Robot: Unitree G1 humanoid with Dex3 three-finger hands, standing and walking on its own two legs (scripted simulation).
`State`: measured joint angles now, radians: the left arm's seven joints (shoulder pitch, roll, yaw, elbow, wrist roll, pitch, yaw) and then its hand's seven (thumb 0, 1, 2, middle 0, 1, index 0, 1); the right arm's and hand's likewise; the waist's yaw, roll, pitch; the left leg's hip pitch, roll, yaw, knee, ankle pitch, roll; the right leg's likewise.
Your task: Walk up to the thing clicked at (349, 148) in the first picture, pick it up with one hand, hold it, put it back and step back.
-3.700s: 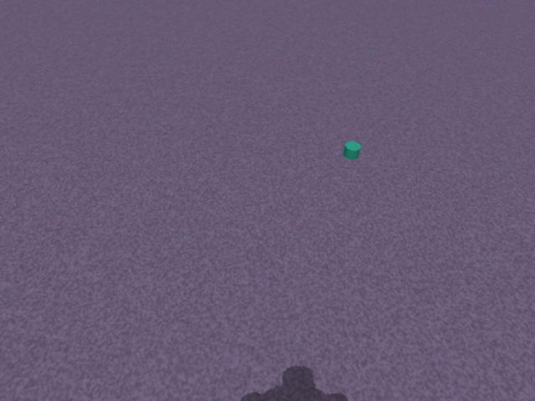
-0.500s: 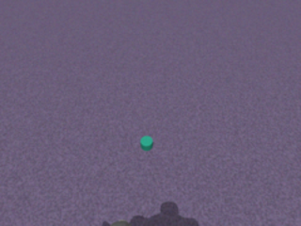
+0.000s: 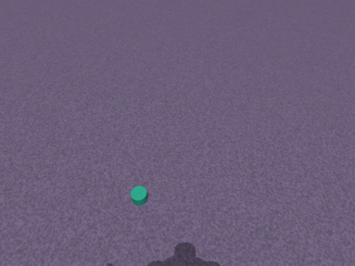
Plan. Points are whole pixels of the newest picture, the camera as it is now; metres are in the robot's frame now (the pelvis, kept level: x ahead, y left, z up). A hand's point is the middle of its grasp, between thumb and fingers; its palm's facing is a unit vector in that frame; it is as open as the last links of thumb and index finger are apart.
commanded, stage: walk up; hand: left
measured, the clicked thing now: (139, 195) +0.67 +0.21 -0.72
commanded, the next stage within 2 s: none
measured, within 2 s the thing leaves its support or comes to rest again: neither
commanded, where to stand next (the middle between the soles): +0.30 -0.07 m, yaw +5 degrees
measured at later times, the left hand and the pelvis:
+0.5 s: hand out of the picture +0.15 +0.20 -0.15, palm faces +0.07 -0.94 -0.33, open 7.4 cm; pelvis +0.16 -0.07 +0.00, yaw +4 degrees
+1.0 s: hand (107, 241) +0.24 +0.19 -0.14, palm faces +0.10 -0.88 -0.47, open 7.4 cm; pelvis +0.19 -0.11 -0.01, yaw +8 degrees
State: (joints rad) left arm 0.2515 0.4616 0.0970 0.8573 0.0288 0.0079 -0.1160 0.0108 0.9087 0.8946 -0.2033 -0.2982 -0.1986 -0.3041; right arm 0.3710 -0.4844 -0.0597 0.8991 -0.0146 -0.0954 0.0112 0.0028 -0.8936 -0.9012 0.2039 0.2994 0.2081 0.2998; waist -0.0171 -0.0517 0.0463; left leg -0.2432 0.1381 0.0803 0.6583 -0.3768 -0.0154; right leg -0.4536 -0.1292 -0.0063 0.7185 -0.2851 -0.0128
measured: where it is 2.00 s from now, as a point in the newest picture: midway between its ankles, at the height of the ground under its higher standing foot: outside the picture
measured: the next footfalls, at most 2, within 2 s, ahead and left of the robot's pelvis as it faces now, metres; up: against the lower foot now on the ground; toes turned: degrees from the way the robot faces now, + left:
right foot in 0.02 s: +0.13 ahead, -0.17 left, +0.00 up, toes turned -4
left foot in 0.44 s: +0.27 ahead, +0.04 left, +0.00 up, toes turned +9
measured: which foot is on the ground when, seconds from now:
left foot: down 0.00-0.02, up 0.04-0.42, down 0.44-0.76, up 0.78-0.98, down 1.00-1.00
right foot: up 0.00-0.00, down 0.02-0.46, up 0.48-0.72, down 0.74-1.00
